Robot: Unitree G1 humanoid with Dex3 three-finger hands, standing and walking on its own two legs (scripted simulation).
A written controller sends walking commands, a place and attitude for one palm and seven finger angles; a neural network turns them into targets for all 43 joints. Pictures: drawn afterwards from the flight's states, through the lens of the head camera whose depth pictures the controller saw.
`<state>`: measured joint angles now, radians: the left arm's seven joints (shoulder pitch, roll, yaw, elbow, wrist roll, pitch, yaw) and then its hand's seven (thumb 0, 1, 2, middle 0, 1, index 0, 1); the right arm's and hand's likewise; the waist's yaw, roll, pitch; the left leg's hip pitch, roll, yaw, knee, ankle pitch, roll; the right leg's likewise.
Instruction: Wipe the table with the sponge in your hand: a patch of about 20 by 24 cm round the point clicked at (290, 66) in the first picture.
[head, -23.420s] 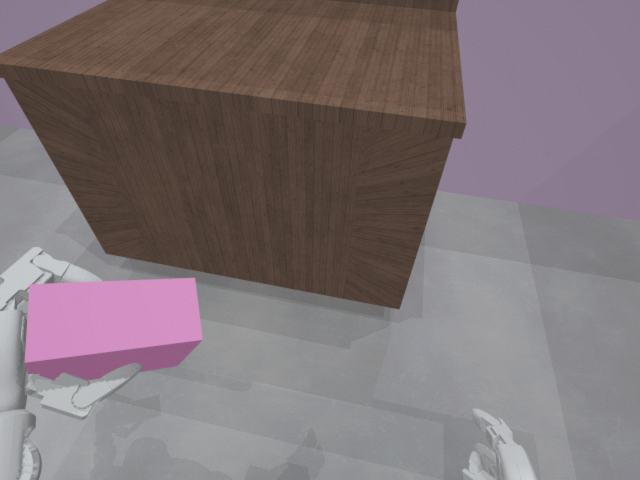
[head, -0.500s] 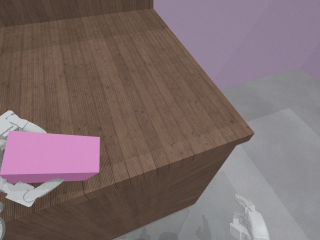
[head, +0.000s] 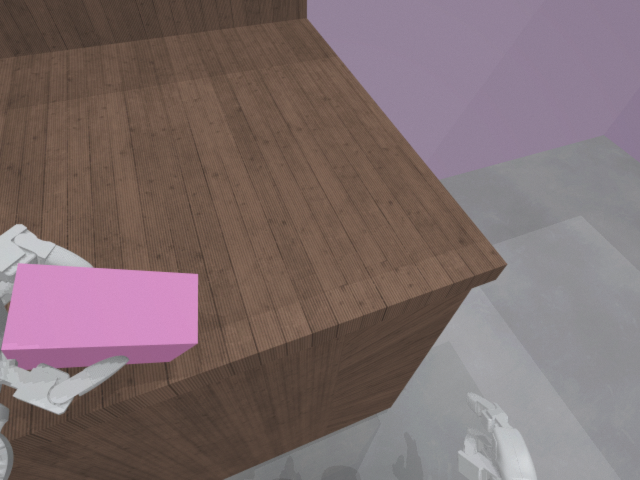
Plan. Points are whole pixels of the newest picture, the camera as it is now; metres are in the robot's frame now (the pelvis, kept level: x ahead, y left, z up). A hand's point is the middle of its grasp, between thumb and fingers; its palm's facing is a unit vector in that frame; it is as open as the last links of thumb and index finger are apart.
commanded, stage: shuffle to correct the standing spot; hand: left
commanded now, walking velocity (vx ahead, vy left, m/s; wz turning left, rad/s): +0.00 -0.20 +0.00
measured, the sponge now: (135, 321) +0.23 +0.19 +0.14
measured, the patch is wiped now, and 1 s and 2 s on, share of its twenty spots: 0.00 0.00 0.00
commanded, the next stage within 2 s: none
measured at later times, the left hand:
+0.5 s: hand (80, 307) +0.23 +0.23 +0.16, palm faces +0.31 -0.86 -0.41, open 10.5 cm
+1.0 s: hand (62, 327) +0.21 +0.24 +0.16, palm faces +0.33 -0.85 -0.40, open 10.5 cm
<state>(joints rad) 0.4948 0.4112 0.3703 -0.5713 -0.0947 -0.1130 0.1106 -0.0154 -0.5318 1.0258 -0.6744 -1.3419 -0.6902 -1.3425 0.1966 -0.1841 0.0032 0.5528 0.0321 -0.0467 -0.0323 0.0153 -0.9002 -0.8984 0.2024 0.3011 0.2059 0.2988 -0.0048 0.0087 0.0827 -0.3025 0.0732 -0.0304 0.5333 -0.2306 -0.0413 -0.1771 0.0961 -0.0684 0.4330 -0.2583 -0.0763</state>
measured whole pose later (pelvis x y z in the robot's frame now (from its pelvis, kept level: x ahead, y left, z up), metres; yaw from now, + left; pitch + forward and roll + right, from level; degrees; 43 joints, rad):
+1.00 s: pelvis +0.00 +0.00 +0.00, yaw +0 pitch -1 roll -2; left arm 0.51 0.40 0.36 -0.57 -0.11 -0.10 0.12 -0.01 -0.53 1.03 -0.67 -1.34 -0.69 -1.34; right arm 0.19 -0.20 0.00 0.56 0.04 -0.03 -0.04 0.02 -0.90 -0.90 0.20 0.30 0.21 0.30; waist 0.00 0.02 0.07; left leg -0.30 0.08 -0.03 0.55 -0.24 -0.04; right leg -0.18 0.10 -0.07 0.45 -0.27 -0.08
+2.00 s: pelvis +0.01 -0.01 +0.00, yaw +0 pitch +0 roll -2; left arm 0.51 0.40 0.36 -0.57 -0.11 -0.09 0.12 -0.02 -0.53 1.03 -0.67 -1.34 -0.69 -1.34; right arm 0.19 -0.20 0.00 0.56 0.04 -0.02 -0.03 0.01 -0.90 -0.90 0.20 0.30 0.21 0.30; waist -0.01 0.03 0.07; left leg -0.31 0.08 -0.04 0.57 -0.26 -0.05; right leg -0.19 0.10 -0.08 0.47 -0.29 -0.09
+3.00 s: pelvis -0.01 +0.03 +0.00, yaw -2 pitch -1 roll -1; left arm 0.46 0.38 0.36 -0.50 -0.05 -0.24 0.09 -0.01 -0.54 1.03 -0.68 -1.33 -0.70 -1.33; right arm 0.23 -0.21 -0.01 0.59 0.01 -0.14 -0.04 0.02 -0.90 -0.90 0.20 0.30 0.20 0.30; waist 0.01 -0.03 0.05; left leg -0.28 0.00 0.00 0.54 -0.25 0.01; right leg -0.22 0.05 -0.02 0.50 -0.28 -0.04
